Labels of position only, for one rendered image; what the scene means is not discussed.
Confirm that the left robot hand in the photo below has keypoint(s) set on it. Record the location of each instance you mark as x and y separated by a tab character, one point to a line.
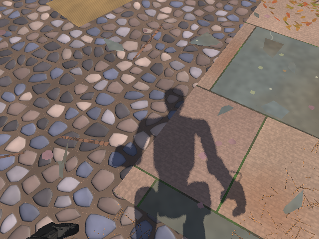
56	231

